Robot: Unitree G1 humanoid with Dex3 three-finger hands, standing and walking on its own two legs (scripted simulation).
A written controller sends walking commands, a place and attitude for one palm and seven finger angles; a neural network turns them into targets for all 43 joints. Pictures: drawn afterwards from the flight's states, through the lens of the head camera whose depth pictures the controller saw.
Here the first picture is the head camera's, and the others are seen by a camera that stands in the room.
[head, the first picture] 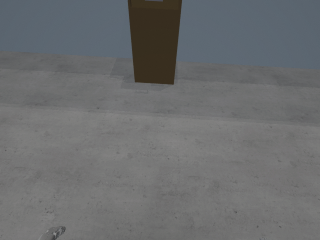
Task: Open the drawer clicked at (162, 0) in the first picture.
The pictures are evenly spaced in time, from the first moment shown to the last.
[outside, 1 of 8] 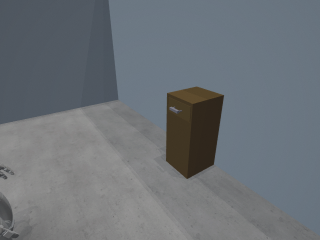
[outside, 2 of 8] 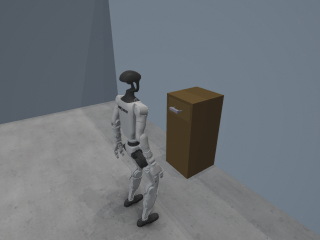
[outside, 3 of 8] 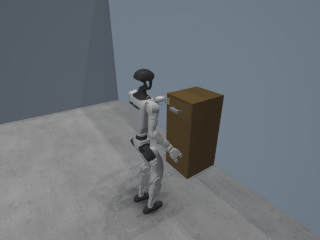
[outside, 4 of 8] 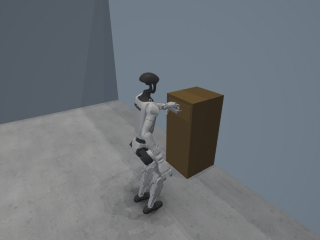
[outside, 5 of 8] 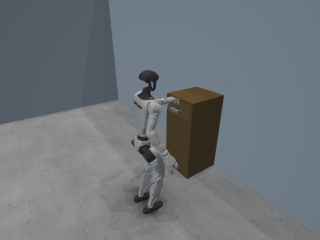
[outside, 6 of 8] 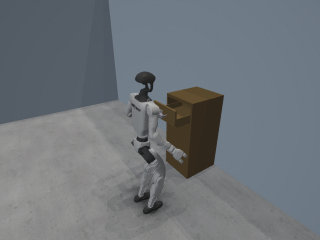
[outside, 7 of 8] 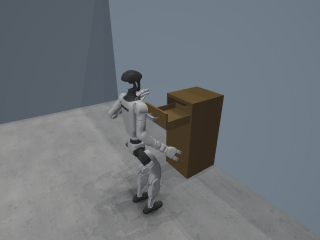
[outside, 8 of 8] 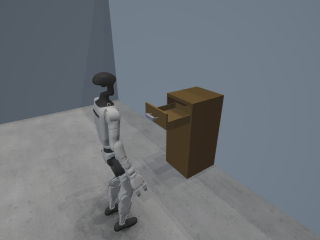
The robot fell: no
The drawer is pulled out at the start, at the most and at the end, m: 0.00 0.30 0.29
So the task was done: yes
